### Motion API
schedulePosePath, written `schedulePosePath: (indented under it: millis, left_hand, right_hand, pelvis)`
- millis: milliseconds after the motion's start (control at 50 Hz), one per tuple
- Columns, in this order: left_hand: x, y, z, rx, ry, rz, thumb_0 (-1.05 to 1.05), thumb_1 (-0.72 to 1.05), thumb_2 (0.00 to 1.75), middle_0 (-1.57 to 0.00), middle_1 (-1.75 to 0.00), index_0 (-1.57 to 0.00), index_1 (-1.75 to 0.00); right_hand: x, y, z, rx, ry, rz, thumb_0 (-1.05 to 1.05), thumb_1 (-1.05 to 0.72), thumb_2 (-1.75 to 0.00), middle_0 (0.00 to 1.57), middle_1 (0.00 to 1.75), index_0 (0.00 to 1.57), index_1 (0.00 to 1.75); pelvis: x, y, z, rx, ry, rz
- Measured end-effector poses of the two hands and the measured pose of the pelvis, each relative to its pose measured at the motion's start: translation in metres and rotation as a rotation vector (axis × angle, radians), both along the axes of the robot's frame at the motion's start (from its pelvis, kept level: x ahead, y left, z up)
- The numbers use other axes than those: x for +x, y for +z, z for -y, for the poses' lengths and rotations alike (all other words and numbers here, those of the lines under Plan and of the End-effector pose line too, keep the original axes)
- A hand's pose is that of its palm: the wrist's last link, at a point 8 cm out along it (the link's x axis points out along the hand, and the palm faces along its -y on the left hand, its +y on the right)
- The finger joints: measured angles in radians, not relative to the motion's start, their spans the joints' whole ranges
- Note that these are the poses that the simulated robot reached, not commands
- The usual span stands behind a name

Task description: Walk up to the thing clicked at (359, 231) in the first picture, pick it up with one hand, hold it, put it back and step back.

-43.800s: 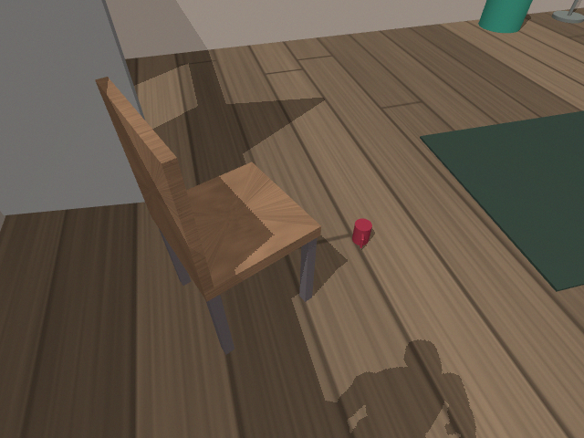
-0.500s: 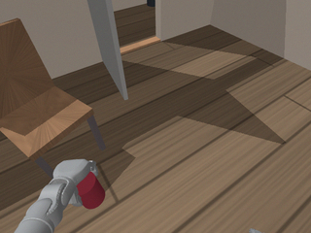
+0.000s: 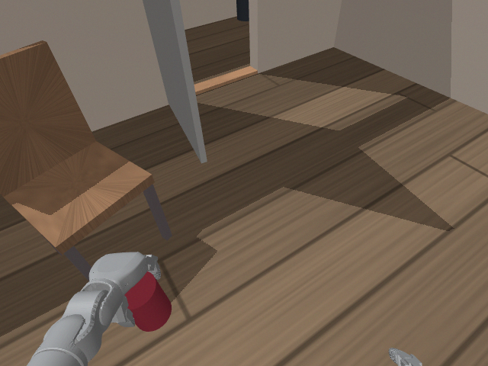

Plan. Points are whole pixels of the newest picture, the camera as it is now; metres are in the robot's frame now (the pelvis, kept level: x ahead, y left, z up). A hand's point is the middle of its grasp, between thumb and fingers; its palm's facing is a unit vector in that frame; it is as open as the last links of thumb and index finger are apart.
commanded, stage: hold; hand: left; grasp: from above
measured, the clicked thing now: (136, 302) +0.29 +0.22 -0.09
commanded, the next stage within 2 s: crouch in 0.88 s
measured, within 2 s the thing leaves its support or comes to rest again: neither
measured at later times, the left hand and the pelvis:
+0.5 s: hand (125, 289) +0.29 +0.22 -0.02, palm faces -0.46 -0.05 -0.88, open 9.9 cm; pelvis +0.00 +0.00 +0.01, yaw +0 degrees
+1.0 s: hand (126, 282) +0.30 +0.22 -0.02, palm faces -0.47 -0.05 -0.88, open 9.9 cm; pelvis +0.02 +0.00 +0.01, yaw +0 degrees
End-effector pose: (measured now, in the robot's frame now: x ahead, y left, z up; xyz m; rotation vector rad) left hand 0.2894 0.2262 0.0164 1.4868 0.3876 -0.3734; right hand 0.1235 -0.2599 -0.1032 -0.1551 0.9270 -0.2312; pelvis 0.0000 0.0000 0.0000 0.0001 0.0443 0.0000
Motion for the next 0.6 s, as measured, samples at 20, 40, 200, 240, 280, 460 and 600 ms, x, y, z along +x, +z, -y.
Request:
schedulePosePath:
  millis: [20,40,200,240,280,460,600]
  left_hand:
    - [-0.001,0.001,0.000,-0.001,-0.001,-0.001,0.01,0.05,0.43,-0.94,-0.55,-0.69,-0.56]
    - [-0.002,0.001,0.001,-0.001,-0.001,0.000,0.01,0.05,0.43,-0.94,-0.55,-0.69,-0.56]
    - [-0.004,0.007,0.002,-0.003,0.001,0.009,0.01,0.05,0.43,-0.94,-0.55,-0.68,-0.56]
    - [-0.004,0.009,0.002,-0.003,0.001,0.009,0.01,0.05,0.43,-0.94,-0.55,-0.68,-0.56]
    - [-0.003,0.010,0.002,-0.002,0.000,0.009,0.01,0.05,0.43,-0.94,-0.55,-0.68,-0.56]
    - [0.002,0.017,0.002,-0.005,-0.004,0.007,0.01,0.05,0.43,-0.94,-0.55,-0.68,-0.56]
    - [0.007,0.020,0.001,-0.008,0.004,0.013,0.01,0.05,0.43,-0.93,-0.55,-0.68,-0.56]
  right_hand:
    - [0.000,0.000,0.000,0.000,0.001,0.003,0.01,-0.90,-0.90,0.20,0.30,0.20,0.30]
    - [0.001,0.001,0.000,0.000,0.002,0.005,0.01,-0.90,-0.90,0.20,0.30,0.20,0.30]
    - [0.004,0.003,-0.003,0.007,0.011,0.022,0.01,-0.91,-0.90,0.20,0.30,0.20,0.30]
    - [0.006,0.003,-0.003,0.009,0.013,0.024,0.01,-0.91,-0.90,0.20,0.30,0.20,0.30]
    - [0.007,0.004,-0.004,0.011,0.015,0.026,0.01,-0.91,-0.90,0.20,0.30,0.20,0.30]
    - [0.015,0.006,-0.007,0.013,0.022,0.029,0.02,-0.91,-0.90,0.20,0.30,0.20,0.30]
    - [0.022,0.008,-0.009,0.016,0.022,0.030,0.02,-0.91,-0.90,0.20,0.30,0.20,0.30]
  pelvis:
    - [0.000,0.000,0.000,0.000,0.000,0.002]
    - [-0.001,0.001,0.000,0.000,0.000,0.004]
    - [-0.003,0.003,0.001,0.002,0.000,0.016]
    - [-0.003,0.003,0.001,0.003,-0.001,0.019]
    - [-0.003,0.004,0.002,0.003,-0.001,0.022]
    - [0.002,0.006,0.001,0.003,0.000,0.026]
    - [0.007,0.008,0.001,0.003,0.000,0.028]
